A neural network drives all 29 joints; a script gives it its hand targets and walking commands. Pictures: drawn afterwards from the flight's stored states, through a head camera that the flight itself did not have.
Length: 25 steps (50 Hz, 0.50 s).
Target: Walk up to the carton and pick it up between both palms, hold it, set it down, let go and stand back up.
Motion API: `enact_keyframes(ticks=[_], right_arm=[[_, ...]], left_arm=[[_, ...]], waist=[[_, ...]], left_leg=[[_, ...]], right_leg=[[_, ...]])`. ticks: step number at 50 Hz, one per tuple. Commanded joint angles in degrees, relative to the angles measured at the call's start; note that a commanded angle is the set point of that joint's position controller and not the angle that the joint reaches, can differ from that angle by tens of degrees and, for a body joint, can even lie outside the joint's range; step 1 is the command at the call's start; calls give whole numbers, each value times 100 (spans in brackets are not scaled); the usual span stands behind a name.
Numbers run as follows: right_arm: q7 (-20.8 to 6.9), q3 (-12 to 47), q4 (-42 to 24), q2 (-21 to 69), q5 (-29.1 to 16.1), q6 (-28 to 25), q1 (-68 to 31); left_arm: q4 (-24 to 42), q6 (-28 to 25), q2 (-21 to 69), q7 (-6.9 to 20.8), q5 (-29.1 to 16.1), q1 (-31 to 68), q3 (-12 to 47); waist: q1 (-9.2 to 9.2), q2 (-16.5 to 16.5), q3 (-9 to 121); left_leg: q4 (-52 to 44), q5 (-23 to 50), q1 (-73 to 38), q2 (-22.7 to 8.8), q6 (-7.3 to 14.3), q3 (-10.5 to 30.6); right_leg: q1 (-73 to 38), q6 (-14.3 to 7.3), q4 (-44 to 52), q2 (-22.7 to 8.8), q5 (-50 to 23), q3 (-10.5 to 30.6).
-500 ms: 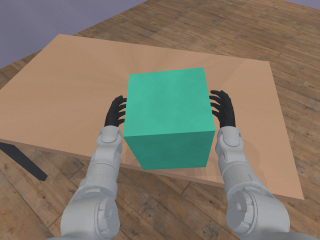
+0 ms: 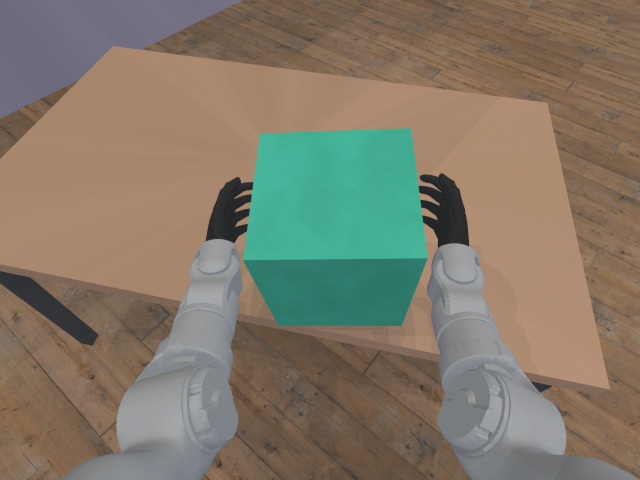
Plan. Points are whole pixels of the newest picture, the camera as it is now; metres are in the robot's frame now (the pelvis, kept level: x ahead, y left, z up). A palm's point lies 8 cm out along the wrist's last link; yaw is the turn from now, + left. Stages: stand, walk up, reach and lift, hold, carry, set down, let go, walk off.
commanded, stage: set down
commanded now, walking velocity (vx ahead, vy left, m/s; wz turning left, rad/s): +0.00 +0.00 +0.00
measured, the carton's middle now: (337, 238) +0.45 -0.02 -0.01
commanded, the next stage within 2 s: none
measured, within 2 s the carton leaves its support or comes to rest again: rests again in 1.06 s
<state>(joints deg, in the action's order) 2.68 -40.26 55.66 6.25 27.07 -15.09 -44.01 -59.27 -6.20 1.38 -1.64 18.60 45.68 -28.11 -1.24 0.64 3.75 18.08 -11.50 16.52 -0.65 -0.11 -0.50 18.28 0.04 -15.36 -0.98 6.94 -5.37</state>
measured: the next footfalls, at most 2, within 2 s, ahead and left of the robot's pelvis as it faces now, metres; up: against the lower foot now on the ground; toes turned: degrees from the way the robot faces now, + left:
none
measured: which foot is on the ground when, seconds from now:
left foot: down 0.00-1.00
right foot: down 0.00-1.00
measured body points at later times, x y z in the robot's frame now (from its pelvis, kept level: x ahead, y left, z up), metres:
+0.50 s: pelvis +0.03 +0.00 -0.01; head +0.14 +0.00 +0.43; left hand +0.47 +0.14 +0.01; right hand +0.46 -0.16 +0.01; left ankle -0.04 +0.12 -0.75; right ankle +0.00 -0.12 -0.75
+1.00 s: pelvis +0.00 +0.00 -0.01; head +0.13 +0.01 +0.43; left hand +0.46 +0.14 +0.01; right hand +0.43 -0.17 +0.01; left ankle -0.04 +0.11 -0.75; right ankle +0.00 -0.12 -0.75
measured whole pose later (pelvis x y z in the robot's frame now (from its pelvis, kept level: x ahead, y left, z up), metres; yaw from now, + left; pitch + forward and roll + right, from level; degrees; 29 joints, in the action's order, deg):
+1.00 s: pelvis +0.00 +0.00 -0.01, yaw +1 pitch +20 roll -1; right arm 4.3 -44.6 60.5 5.5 31.0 -24.5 -48.0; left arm -66.9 -20.0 -1.2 -2.7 21.9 51.8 -31.2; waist -3.8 -0.9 4.3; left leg 21.6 -11.8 29.4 -0.9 -0.2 0.6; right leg 28.9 -0.3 -15.6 -0.9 6.2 -7.4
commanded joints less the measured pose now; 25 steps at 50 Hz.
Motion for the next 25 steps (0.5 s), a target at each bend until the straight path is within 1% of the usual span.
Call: enact_keyframes(ticks=[1,2,3,4,5,6,7,9,10,12,13,14,15,16,17,18,19,20,21,22,23,24,25], right_arm=[[-883,1549,198,2504,311,-88,-2855],[-890,1516,122,2445,297,-80,-2897],[-893,1493,19,2439,302,-88,-2945],[-904,1520,0,2452,284,-91,-2965],[-913,1585,-183,2423,230,-159,-3077],[-911,1608,-149,2376,254,-189,-3048],[-909,1662,-267,2430,231,-253,-3099],[-901,1752,-299,2417,216,-346,-3087],[-908,1784,-253,2372,192,-387,-3085],[-894,1923,-374,2417,208,-528,-3103],[-880,1927,-294,2453,272,-566,-3051],[-866,1946,-300,2441,294,-647,-3046],[-853,2007,-236,2489,302,-705,-2987],[-833,1971,-94,2487,358,-769,-2926],[-818,1942,105,2459,425,-817,-2821],[-812,1829,364,2436,450,-844,-2739],[-800,1798,495,2419,487,-898,-2717],[-799,1746,759,2407,544,-916,-2611],[-790,1689,917,2369,565,-944,-2592],[-790,1685,1084,2395,609,-976,-2525],[-779,1712,1158,2432,553,-1004,-2502],[-761,1724,1251,2494,544,-986,-2509],[-744,1799,1162,2615,553,-1004,-2519]], left_arm=[[386,-386,2287,680,237,3841,949],[314,-344,2305,685,274,3777,899],[291,-311,2317,689,285,3706,850],[294,-295,2277,682,311,3694,791],[322,-310,2321,667,291,3657,845],[231,-313,2301,652,320,3566,801],[230,-341,2323,646,321,3505,797],[200,-394,2364,613,313,3417,915],[135,-426,2327,594,313,3370,851],[130,-528,2394,547,314,3260,962],[19,-573,2427,547,349,3169,960],[10,-637,2509,526,325,3170,1044],[20,-731,2531,521,269,3124,1121],[-10,-811,2548,510,245,3231,1202],[-46,-880,2626,494,188,3229,1307],[-154,-918,2703,483,204,3196,1331],[-265,-942,2792,485,212,3143,1411],[-247,-973,2848,477,221,3179,1470],[-271,-1004,2885,484,211,3158,1476],[-346,-1047,2915,497,214,3119,1466],[-347,-1095,2884,497,224,3107,1455],[-444,-1148,2775,512,253,3104,1412],[-616,-1209,2686,552,305,3003,1307]], waist=[[-9,20,3000],[-7,-10,2980],[45,-36,2982],[75,-42,2987],[65,-30,3212],[145,-84,3194],[169,-37,3278],[177,-147,3493],[223,-112,3517],[218,-129,3809],[228,-150,3758],[210,-139,4009],[209,-114,4160],[133,-194,4187],[27,-203,4221],[-29,-284,4174],[-28,-437,4144],[-112,-517,4034],[-161,-544,4043],[-123,-568,4012],[-63,-479,4048],[-82,-365,4016],[-6,-191,4003]], left_leg=[[-124,1907,-17,21,-178,-466],[-117,1922,-89,16,-162,-490],[-97,1986,-47,27,-166,-489],[-69,2090,-85,18,-144,-508],[9,2227,-159,19,-157,-479],[60,2468,-127,2,-173,-524],[153,2683,-148,0,-189,-513],[265,2900,-211,-24,-230,-510],[304,3038,-169,-39,-219,-510],[432,3322,-139,-52,-236,-496],[459,3317,-29,-54,-243,-509],[505,3516,-39,-72,-217,-470],[571,3634,89,-95,-212,-440],[601,3759,125,-123,-245,-427],[663,4019,-23,-159,-295,-398],[723,4269,-354,-215,-311,-333],[858,4616,-658,-287,-353,-319],[1016,4964,-1165,-347,-385,-287],[1153,5188,-1526,-372,-438,-223],[1239,5363,-1645,-398,-460,-222],[1226,5241,-1527,-400,-450,-226],[1127,4786,-947,-337,-446,-306],[928,4091,-15,-203,-393,-412]], right_leg=[[-2742,180,-574,18,-2337,-48],[-2739,184,-543,22,-2273,-42],[-2677,172,-555,30,-2271,-39],[-2701,184,-567,40,-2363,-28],[-2697,184,-635,40,-2527,-46],[-2659,186,-650,42,-2671,-33],[-2699,198,-710,59,-2888,-82],[-2579,145,-743,68,-3011,-116],[-2521,149,-782,70,-3103,-99],[-2509,126,-895,68,-3493,-97],[-2489,127,-932,48,-3584,-82],[-2477,141,-994,44,-3729,-73],[-2519,111,-1035,24,-3952,-26],[-2449,96,-1067,20,-3982,-45],[-2254,85,-1063,41,-3925,-81],[-1796,65,-988,52,-3701,-117],[-1245,10,-882,76,-3444,-186],[-602,-33,-753,123,-3049,-246],[-161,-80,-601,166,-2867,-297],[142,-144,-498,192,-2783,-320],[37,-164,-470,201,-2930,-267],[-543,-198,-544,164,-3314,-173],[-1465,-158,-757,79,-3941,-80]])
